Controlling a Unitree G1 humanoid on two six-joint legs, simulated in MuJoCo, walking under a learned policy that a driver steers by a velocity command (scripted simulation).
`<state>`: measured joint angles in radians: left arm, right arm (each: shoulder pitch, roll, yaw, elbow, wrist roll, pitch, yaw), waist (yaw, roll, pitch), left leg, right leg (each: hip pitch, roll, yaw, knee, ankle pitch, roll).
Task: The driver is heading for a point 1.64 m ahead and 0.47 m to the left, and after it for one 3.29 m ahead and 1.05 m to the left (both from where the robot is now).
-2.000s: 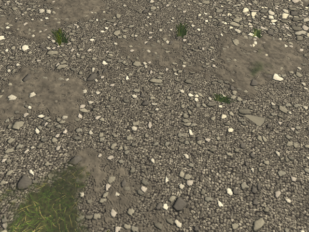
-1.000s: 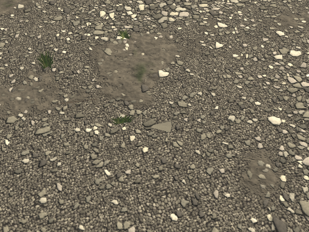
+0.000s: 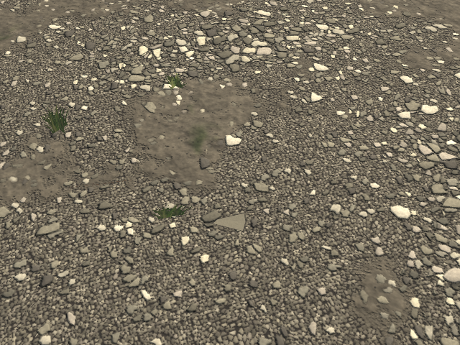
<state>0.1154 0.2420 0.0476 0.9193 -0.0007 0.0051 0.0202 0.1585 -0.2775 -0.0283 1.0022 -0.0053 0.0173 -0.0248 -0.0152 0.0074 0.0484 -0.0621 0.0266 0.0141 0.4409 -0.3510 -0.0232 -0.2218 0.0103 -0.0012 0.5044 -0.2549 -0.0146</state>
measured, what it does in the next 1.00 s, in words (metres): walks ahead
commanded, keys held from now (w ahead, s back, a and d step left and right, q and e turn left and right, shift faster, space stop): no key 0.44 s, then w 0.56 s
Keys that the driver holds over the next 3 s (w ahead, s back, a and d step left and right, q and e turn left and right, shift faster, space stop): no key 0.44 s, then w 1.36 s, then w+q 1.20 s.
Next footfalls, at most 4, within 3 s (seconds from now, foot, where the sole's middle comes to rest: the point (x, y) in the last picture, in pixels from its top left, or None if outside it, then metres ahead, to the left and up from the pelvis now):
1.28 left None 0.48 0.11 -0.77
1.86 right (278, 258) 0.78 -0.13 -0.77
2.42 left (196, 196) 1.04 0.15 -0.77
2.90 right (213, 130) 1.39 0.09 -0.77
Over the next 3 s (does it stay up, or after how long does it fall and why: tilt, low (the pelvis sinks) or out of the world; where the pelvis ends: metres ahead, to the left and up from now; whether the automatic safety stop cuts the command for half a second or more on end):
stays up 1.23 0.12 -0.01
